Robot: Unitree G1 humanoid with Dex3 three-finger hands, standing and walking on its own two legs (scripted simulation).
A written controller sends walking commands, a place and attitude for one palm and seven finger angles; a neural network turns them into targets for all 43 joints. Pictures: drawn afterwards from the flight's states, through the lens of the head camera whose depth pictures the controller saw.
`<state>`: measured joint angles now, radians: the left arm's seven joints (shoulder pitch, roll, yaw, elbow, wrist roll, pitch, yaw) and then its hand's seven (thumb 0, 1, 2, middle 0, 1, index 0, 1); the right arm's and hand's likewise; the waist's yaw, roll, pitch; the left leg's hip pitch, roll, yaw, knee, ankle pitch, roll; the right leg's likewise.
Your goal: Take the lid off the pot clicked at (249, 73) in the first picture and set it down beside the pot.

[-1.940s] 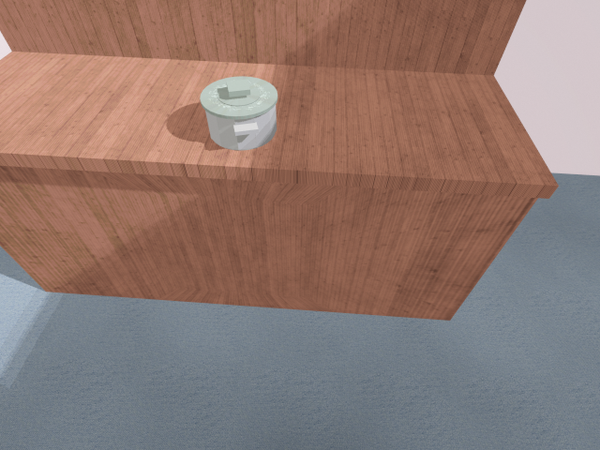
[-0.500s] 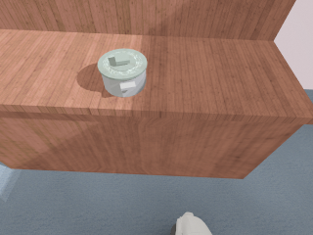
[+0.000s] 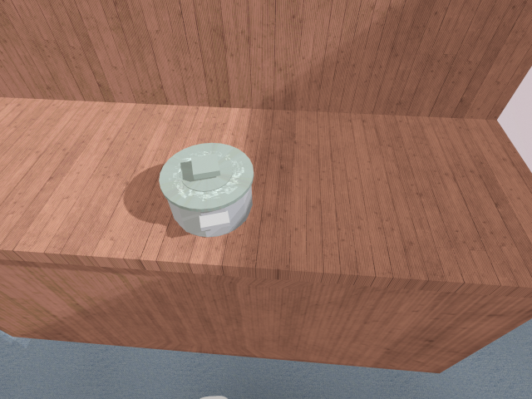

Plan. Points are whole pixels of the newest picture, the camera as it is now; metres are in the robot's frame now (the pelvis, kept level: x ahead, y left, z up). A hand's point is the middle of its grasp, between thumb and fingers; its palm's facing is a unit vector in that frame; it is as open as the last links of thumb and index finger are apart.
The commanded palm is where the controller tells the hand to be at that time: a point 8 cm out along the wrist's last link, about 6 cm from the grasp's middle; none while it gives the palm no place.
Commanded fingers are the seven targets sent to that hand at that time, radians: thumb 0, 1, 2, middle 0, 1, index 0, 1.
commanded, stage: come to a stop and stand still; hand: left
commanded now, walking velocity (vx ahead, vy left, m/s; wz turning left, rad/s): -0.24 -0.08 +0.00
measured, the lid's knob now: (205, 166) +0.49 +0.16 +0.06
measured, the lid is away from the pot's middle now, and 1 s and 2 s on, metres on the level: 0.00 0.00 0.00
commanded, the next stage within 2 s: look again from close up in 0.84 s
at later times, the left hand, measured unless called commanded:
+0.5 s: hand out of the picture -0.02 +0.16 -0.16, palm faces +0.02 -0.96 -0.27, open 7.4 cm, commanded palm none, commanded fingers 0.00 0.90 0.90 -0.20 -0.30 -0.20 -0.30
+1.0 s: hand out of the picture -0.04 +0.13 -0.17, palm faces +0.03 -0.98 -0.19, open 7.4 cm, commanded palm none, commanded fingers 0.00 0.90 0.90 -0.20 -0.30 -0.20 -0.30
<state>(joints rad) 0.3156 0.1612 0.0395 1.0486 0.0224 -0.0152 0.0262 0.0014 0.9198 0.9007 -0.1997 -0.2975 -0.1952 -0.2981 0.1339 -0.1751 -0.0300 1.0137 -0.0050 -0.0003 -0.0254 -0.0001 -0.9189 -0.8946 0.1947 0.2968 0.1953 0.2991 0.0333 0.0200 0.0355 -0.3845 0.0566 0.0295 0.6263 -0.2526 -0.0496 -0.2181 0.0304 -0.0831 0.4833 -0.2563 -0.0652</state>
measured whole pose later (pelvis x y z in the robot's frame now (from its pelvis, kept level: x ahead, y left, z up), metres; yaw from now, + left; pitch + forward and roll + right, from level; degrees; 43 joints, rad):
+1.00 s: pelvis -0.03 -0.03 +0.00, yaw -1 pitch -1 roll -1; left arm 0.31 0.12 0.01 1.12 0.01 -0.03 0.05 0.01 0.91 0.90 -0.20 -0.30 -0.20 -0.30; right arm 0.30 -0.14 0.00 1.13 -0.01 0.02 -0.03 0.00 -0.91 -0.89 0.20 0.30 0.20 0.30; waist 0.00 0.02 0.05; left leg -0.29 0.07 -0.02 0.58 -0.27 -0.04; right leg -0.12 0.04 -0.03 0.43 -0.28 -0.03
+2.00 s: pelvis -0.05 +0.04 +0.00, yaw +0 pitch -1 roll -1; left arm 0.39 0.17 -0.01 1.06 0.02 -0.01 0.03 0.01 0.91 0.90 -0.20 -0.30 -0.19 -0.30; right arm 0.27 -0.16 0.00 1.08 0.00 0.00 -0.01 0.01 -0.93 -0.89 0.20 0.30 0.20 0.30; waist 0.02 -0.04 0.02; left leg -0.26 -0.07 0.04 0.45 -0.18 0.08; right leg -0.15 -0.07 0.00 0.43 -0.26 0.05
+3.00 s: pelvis +0.03 +0.00 +0.00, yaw +0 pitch +0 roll +1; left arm 0.20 0.18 0.01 0.97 0.01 0.01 0.04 0.01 0.91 0.90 -0.20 -0.30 -0.20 -0.30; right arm 0.23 -0.15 -0.02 1.05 0.01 0.01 -0.04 0.01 -0.92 -0.89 0.20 0.30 0.20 0.30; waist 0.00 -0.03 0.07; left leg -0.17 -0.04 0.03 0.49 -0.31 0.02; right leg -0.28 -0.03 -0.05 0.54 -0.26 -0.02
